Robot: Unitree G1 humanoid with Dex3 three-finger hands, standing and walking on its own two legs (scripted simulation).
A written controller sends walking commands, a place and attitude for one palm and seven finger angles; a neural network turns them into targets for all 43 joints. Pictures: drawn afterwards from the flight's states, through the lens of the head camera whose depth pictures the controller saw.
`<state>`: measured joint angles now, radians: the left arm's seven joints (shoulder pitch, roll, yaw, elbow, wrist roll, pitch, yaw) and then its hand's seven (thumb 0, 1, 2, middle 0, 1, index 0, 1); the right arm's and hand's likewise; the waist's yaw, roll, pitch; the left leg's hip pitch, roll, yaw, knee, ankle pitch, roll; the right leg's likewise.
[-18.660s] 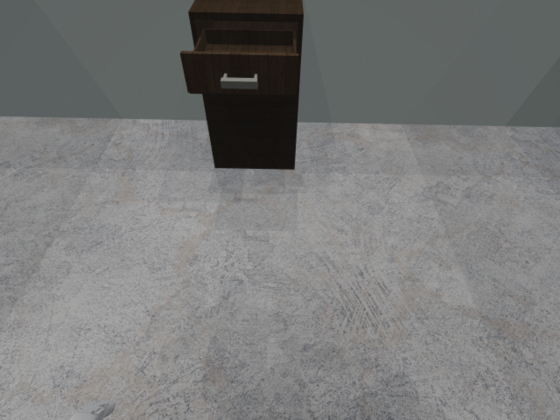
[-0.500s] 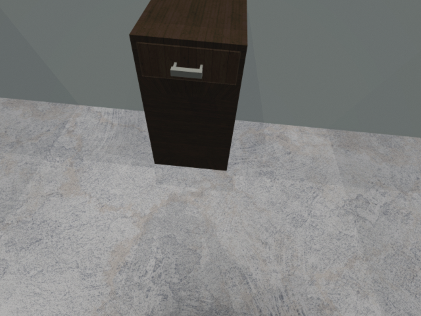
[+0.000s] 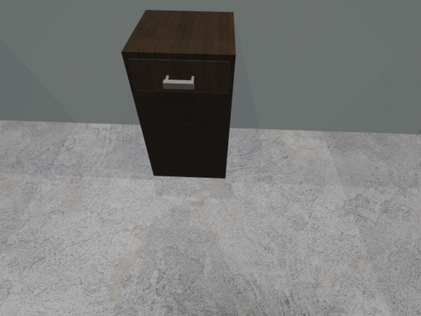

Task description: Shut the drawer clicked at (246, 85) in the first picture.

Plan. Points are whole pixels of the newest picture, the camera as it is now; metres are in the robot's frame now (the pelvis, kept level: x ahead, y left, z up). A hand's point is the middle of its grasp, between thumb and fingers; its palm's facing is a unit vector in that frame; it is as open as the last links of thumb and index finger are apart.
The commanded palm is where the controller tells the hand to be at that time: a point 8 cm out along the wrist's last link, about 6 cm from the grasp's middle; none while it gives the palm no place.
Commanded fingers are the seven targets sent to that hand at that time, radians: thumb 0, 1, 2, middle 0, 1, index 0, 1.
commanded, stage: let the arm hang, fingers relaxed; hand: left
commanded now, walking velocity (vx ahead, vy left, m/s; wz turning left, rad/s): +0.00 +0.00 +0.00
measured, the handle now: (179, 81) +0.96 +0.17 -0.09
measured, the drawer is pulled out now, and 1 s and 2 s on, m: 0.00 0.00 0.00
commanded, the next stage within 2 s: look to check the result in 0.16 s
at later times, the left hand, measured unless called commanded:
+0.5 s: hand out of the picture +0.03 +0.18 -0.17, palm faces +0.02 -0.97 -0.24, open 7.3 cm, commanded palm none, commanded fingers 0.00 0.90 0.90 -0.20 -0.30 -0.20 -0.30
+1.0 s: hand out of the picture +0.07 +0.18 -0.16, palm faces +0.00 -0.96 -0.28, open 7.3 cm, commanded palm none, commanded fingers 0.00 0.90 0.90 -0.20 -0.30 -0.20 -0.30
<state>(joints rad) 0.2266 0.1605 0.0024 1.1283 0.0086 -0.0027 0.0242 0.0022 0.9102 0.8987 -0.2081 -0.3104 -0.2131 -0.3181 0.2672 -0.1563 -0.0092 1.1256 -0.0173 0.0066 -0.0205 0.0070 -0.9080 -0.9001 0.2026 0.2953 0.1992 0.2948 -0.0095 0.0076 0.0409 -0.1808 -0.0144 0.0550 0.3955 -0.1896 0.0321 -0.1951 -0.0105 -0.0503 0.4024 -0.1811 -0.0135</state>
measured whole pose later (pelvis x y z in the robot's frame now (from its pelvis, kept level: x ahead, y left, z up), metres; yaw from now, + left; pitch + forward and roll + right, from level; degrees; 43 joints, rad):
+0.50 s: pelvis +0.01 -0.02 +0.00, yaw +0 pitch -2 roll +0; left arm 0.22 0.19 0.02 1.15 0.01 -0.01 0.02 0.00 0.91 0.90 -0.20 -0.29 -0.20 -0.30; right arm 0.24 -0.19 -0.02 1.14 -0.02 0.00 -0.02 0.01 -0.91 -0.90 0.20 0.30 0.20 0.29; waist -0.01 0.02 0.05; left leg -0.16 0.01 0.05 0.37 -0.19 0.01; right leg -0.17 0.01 -0.05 0.38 -0.18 -0.03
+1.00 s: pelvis +0.02 -0.03 +0.00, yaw +0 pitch -2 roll +0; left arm 0.16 0.24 0.02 1.14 0.01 -0.02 0.02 0.00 0.91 0.90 -0.20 -0.29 -0.20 -0.30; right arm 0.18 -0.25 -0.02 1.13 -0.02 0.00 -0.02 0.01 -0.91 -0.90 0.20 0.30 0.20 0.29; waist -0.01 0.02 0.05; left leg -0.13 0.03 0.04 0.34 -0.19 -0.01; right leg -0.14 0.04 -0.06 0.34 -0.18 -0.05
